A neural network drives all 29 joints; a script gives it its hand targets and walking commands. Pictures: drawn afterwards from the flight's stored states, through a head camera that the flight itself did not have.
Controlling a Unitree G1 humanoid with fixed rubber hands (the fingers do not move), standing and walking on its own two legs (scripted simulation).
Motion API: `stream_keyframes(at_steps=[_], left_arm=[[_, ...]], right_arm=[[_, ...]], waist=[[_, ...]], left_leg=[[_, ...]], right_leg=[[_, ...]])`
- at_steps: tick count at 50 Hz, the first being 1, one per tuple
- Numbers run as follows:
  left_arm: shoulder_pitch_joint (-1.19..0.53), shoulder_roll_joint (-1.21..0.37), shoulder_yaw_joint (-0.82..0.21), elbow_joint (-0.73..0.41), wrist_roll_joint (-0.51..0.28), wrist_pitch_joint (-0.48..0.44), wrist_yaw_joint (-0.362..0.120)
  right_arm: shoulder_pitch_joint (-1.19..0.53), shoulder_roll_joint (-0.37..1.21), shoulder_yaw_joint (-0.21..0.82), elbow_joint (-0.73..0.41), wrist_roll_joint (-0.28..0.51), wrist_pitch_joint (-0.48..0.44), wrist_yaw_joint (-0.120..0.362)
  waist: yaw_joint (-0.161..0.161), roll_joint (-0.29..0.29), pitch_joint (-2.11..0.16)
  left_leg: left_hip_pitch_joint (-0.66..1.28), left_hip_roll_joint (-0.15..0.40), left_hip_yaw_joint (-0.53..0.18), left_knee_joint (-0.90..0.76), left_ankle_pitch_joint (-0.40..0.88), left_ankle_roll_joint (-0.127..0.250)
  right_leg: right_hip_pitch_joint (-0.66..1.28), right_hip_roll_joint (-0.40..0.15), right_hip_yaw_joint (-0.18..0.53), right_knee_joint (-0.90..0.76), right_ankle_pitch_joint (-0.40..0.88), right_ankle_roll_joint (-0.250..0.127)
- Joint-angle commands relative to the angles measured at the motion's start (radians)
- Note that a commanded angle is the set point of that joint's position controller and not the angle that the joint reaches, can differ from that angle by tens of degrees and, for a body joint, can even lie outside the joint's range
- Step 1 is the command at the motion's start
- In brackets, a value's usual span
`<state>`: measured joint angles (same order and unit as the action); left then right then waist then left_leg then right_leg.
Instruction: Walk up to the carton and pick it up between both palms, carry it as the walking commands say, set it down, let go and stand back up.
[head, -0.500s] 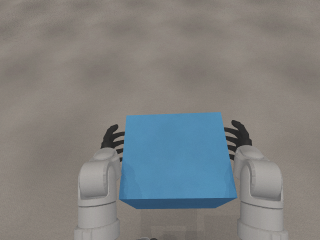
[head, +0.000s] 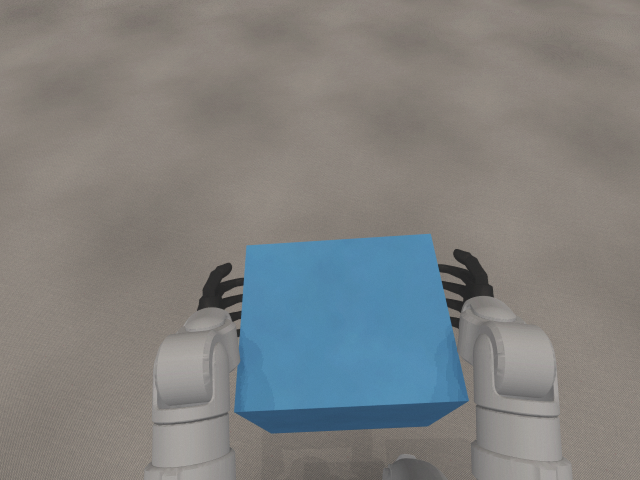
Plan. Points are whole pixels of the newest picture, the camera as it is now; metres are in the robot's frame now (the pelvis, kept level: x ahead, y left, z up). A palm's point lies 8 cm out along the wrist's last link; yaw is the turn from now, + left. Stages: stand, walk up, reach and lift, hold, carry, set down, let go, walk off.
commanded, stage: carry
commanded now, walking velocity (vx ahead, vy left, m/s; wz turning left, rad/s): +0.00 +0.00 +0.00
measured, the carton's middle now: (343, 342) +0.29 +0.01 -0.01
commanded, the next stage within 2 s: none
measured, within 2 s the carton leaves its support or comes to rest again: neither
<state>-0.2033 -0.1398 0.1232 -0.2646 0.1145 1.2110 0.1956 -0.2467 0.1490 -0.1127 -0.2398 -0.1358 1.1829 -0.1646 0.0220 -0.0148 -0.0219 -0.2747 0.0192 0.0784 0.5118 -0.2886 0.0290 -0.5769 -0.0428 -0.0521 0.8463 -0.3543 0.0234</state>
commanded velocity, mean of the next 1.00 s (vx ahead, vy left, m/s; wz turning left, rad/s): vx -0.07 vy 0.05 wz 0.00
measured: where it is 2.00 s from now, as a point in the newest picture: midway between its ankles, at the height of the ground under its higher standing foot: outside the picture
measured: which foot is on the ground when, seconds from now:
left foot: down 0.00-1.00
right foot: up 0.00-0.20, down 0.22-1.00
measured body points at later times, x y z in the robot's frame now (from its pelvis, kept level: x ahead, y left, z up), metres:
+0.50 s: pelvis -0.11 -0.01 +0.00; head -0.13 -0.01 +0.45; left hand +0.19 +0.12 +0.08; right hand +0.17 -0.18 +0.08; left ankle -0.02 +0.10 -0.74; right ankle -0.10 -0.12 -0.74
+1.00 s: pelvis -0.11 +0.01 -0.01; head -0.10 +0.01 +0.44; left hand +0.19 +0.15 +0.06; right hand +0.19 -0.15 +0.06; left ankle -0.01 +0.10 -0.74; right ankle -0.09 -0.12 -0.74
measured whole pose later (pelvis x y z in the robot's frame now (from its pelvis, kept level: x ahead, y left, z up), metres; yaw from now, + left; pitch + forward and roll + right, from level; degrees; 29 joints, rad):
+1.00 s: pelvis -0.11 +0.01 -0.01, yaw -1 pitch +3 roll -1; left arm -0.30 -0.16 0.13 -0.20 0.13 1.21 0.22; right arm -0.30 0.16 -0.17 -0.22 -0.14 1.20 -0.20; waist -0.01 0.01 -0.05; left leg -0.50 0.02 0.11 0.57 -0.14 0.05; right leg -0.40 -0.06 -0.08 0.64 -0.29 0.01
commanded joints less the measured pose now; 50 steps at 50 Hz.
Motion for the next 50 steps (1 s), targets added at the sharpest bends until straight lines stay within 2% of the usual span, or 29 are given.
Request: stream_keyframes(at_steps=[1,2,4,7,8,9,10,11,12,13,14,15,16,19,23,32,38,40,44,47,50], left_arm=[[-0.621,-0.983,-0.749,-0.115,-0.480,-0.025,-0.392],[-0.612,-0.973,-0.746,-0.114,-0.480,-0.019,-0.389],[-0.583,-0.954,-0.740,-0.094,-0.473,-0.004,-0.385],[-0.549,-0.946,-0.715,-0.032,-0.459,0.016,-0.389],[-0.541,-0.950,-0.705,-0.014,-0.455,0.020,-0.390],[-0.533,-0.956,-0.695,0.004,-0.450,0.022,-0.393],[-0.526,-0.964,-0.686,0.022,-0.445,0.023,-0.395],[-0.532,-0.972,-0.677,0.025,-0.441,0.022,-0.398],[-0.524,-0.975,-0.660,0.063,-0.424,0.013,-0.399],[-0.533,-0.981,-0.658,0.066,-0.423,0.007,-0.400],[-0.551,-0.987,-0.656,0.050,-0.428,0.003,-0.399],[-0.565,-0.990,-0.653,0.045,-0.426,0.002,-0.396],[-0.566,-0.989,-0.648,0.050,-0.415,0.000,-0.393],[-0.562,-0.977,-0.634,0.064,-0.402,-0.001,-0.385],[-0.580,-0.976,-0.640,0.076,-0.406,0.000,-0.384],[-0.616,-0.992,-0.669,0.074,-0.434,0.004,-0.392],[-0.615,-0.999,-0.681,0.062,-0.446,0.001,-0.392],[-0.607,-1.002,-0.677,0.062,-0.445,0.000,-0.391],[-0.586,-0.994,-0.667,0.050,-0.442,0.001,-0.388],[-0.569,-0.993,-0.664,0.039,-0.437,0.002,-0.385],[-0.561,-0.995,-0.668,0.022,-0.434,0.001,-0.383]], right_arm=[[-0.422,0.983,0.637,-0.051,0.427,0.004,0.360],[-0.403,0.972,0.624,-0.040,0.419,0.007,0.359],[-0.378,0.951,0.613,-0.019,0.407,0.015,0.356],[-0.361,0.938,0.608,0.014,0.391,0.028,0.354],[-0.365,0.938,0.609,0.020,0.388,0.031,0.353],[-0.370,0.938,0.610,0.026,0.386,0.032,0.354],[-0.380,0.942,0.612,0.033,0.387,0.033,0.355],[-0.392,0.955,0.618,0.042,0.388,0.034,0.357],[-0.423,0.960,0.640,0.031,0.395,0.039,0.360],[-0.469,0.972,0.654,0.014,0.412,0.038,0.361],[-0.505,0.990,0.670,0.004,0.435,0.037,0.364],[-0.531,0.998,0.677,0.002,0.452,0.037,0.369],[-0.541,0.999,0.681,0.001,0.461,0.038,0.374],[-0.540,0.989,0.679,0.019,0.476,0.043,0.385],[-0.539,0.983,0.668,0.046,0.476,0.048,0.390],[-0.527,0.978,0.626,0.075,0.447,0.044,0.382],[-0.522,0.978,0.621,0.068,0.442,0.037,0.377],[-0.515,0.980,0.625,0.069,0.442,0.036,0.377],[-0.519,0.976,0.633,0.050,0.441,0.037,0.375],[-0.514,0.975,0.645,0.036,0.443,0.040,0.374],[-0.509,0.980,0.655,0.019,0.448,0.041,0.375]], waist=[[-0.026,0.150,-0.270],[-0.027,0.167,-0.284],[-0.031,0.199,-0.311],[-0.039,0.223,-0.322],[-0.035,0.209,-0.327],[-0.027,0.179,-0.340],[-0.025,0.147,-0.353],[-0.032,0.093,-0.350],[-0.032,-0.065,-0.326],[-0.031,-0.110,-0.297],[-0.031,-0.101,-0.277],[-0.029,-0.062,-0.261],[-0.029,-0.048,-0.245],[-0.026,-0.035,-0.237],[-0.026,-0.022,-0.224],[-0.027,0.021,-0.251],[-0.026,0.034,-0.284],[-0.023,0.030,-0.282],[-0.019,-0.021,-0.303],[-0.018,-0.048,-0.319],[-0.018,-0.059,-0.340]], left_leg=[[0.080,0.232,-0.101,-0.140,0.403,0.084],[0.120,0.214,-0.093,-0.118,0.462,0.080],[0.179,0.219,-0.120,-0.098,0.531,0.087],[0.187,0.244,-0.183,-0.117,0.488,0.097],[0.183,0.235,-0.176,-0.109,0.465,0.090],[0.153,0.222,-0.157,-0.097,0.427,0.069],[0.082,0.207,-0.147,-0.085,0.375,0.039],[0.023,0.180,-0.140,-0.058,0.317,0.006],[-0.027,0.138,-0.103,-0.057,0.246,-0.037],[-0.008,0.130,-0.071,-0.054,0.135,-0.038],[0.005,0.122,-0.068,-0.062,0.101,-0.037],[0.017,0.115,-0.070,-0.069,0.082,-0.037],[0.017,0.112,-0.072,-0.074,0.061,-0.035],[0.006,0.109,-0.078,-0.096,0.002,-0.038],[0.005,0.102,-0.074,-0.108,-0.030,-0.039],[0.006,0.114,-0.095,-0.139,-0.061,-0.018],[0.009,0.123,-0.105,-0.143,-0.027,-0.004],[0.000,0.132,-0.087,-0.108,0.069,-0.016],[-0.053,0.109,-0.068,0.001,0.214,-0.014],[-0.088,0.100,-0.066,0.054,0.285,-0.010],[-0.085,0.099,-0.073,0.088,0.306,-0.001]], right_leg=[[0.027,0.005,0.058,0.210,-0.005,0.008],[0.032,0.007,0.048,0.152,-0.025,0.016],[0.061,0.013,0.015,0.028,-0.080,0.020],[0.154,0.034,-0.026,-0.189,-0.131,0.005],[0.208,0.034,-0.044,-0.305,-0.076,0.002],[0.304,0.017,-0.061,-0.439,0.050,0.006],[0.424,-0.030,-0.039,-0.515,0.142,0.006],[0.485,-0.104,0.031,-0.543,0.184,-0.001],[0.449,-0.192,0.129,-0.454,0.324,-0.042],[0.366,-0.192,0.109,-0.457,0.268,-0.061],[0.314,-0.172,0.100,-0.475,0.126,-0.065],[0.264,-0.156,0.094,-0.496,-0.009,-0.065],[0.229,-0.144,0.093,-0.509,-0.091,-0.062],[0.203,-0.129,0.090,-0.516,-0.163,-0.059],[0.167,-0.120,0.101,-0.518,-0.195,-0.058],[0.173,-0.081,0.087,-0.471,-0.112,-0.060],[0.210,-0.070,0.071,-0.440,-0.029,-0.067],[0.226,-0.120,0.083,-0.435,0.037,-0.056],[0.257,-0.187,0.136,-0.393,0.189,-0.086],[0.286,-0.221,0.157,-0.350,0.296,-0.102],[0.283,-0.236,0.159,-0.310,0.327,-0.106]])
